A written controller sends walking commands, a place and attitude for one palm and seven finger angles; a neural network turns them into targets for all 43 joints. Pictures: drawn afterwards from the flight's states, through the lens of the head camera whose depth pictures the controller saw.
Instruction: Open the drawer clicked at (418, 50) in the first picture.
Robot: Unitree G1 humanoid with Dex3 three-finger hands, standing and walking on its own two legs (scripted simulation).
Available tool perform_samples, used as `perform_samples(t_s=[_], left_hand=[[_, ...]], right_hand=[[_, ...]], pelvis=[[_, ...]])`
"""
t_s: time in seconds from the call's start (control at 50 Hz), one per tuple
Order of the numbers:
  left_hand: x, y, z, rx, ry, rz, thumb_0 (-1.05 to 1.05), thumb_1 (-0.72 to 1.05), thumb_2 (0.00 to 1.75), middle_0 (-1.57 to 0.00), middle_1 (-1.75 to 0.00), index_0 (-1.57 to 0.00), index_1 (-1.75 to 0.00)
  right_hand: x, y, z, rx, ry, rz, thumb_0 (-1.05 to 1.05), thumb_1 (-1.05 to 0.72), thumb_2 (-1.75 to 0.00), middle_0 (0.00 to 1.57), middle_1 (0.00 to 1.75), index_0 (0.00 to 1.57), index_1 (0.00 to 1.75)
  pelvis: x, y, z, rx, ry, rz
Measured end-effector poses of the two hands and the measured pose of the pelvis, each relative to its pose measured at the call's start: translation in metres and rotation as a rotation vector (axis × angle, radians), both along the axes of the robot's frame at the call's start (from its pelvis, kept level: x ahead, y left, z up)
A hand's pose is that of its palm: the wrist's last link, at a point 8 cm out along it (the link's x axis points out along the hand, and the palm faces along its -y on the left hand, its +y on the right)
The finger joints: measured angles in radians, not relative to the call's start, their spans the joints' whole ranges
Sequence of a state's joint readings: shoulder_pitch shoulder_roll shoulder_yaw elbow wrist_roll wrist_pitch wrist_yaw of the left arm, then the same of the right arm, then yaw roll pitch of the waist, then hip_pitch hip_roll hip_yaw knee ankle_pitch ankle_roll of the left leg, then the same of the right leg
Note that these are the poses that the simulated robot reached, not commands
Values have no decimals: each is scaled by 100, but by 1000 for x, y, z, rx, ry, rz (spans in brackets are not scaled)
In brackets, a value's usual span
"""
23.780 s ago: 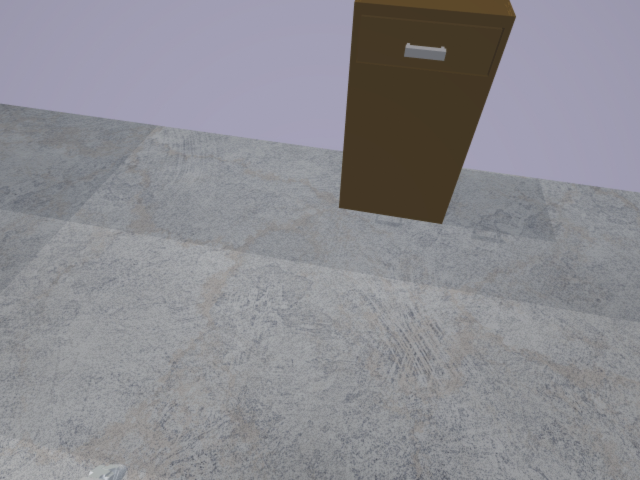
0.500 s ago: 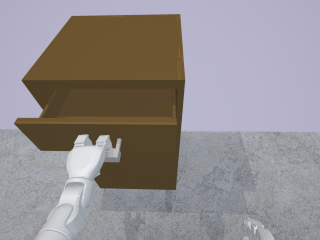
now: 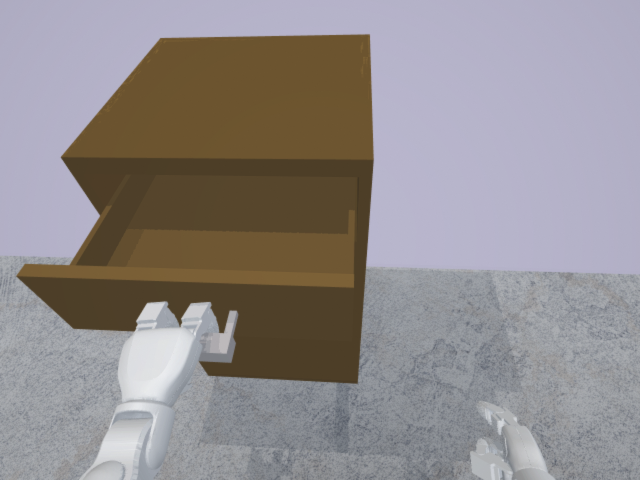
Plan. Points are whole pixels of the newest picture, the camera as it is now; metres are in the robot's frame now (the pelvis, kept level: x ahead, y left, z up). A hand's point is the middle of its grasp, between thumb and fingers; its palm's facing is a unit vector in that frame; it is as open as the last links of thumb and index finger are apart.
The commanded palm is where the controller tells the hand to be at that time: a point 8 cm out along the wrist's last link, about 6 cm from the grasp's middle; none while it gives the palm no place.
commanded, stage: pull the drawer open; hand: left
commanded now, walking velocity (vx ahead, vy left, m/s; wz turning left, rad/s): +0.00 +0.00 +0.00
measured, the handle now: (188, 330) +0.30 +0.21 +0.02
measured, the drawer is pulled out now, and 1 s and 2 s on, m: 0.20 0.30 0.30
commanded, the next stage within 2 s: open the thumb to release the handle in 1.04 s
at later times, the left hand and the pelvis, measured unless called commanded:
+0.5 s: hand (166, 421) +0.19 +0.21 +0.00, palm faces +0.01 -0.10 -0.99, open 6.0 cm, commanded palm +0.15 +0.21 +0.05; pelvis +0.00 -0.01 -0.01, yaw +0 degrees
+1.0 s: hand (153, 462) +0.15 +0.20 +0.00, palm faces -0.01 -0.11 -0.99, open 6.0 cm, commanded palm +0.10 +0.21 +0.05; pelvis +0.00 -0.02 -0.02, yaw +0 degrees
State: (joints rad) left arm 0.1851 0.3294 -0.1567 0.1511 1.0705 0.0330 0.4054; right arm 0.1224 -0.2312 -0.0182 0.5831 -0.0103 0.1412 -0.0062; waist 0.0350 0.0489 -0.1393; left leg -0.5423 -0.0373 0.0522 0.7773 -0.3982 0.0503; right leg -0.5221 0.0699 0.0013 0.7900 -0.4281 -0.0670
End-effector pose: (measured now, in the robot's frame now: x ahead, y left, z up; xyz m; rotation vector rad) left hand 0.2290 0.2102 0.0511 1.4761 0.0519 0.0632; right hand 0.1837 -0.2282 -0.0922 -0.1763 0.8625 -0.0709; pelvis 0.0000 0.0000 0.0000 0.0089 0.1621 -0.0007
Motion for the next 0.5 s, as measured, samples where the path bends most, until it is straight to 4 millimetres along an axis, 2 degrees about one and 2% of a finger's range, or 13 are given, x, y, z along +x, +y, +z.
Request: perform_samples(t_s=[0.22, 0.5], left_hand=[[-23, 0, 1, -14, 12, 12, 4, 63, 80, -28, -135, -42, -135], [-59, -1, 1, -10, 5, 19, 3, 63, 81, -28, -135, -42, -135]], right_hand=[[8, 3, 3, 20, -36, 25, 1, -90, -90, 20, 30, 20, 30], [13, 0, -4, 19, -40, 63, 1, -90, -90, 20, 30, 20, 30]], pelvis=[[2, -4, -1, 6, -1, -9], [0, -6, -9, 8, 10, -6]])
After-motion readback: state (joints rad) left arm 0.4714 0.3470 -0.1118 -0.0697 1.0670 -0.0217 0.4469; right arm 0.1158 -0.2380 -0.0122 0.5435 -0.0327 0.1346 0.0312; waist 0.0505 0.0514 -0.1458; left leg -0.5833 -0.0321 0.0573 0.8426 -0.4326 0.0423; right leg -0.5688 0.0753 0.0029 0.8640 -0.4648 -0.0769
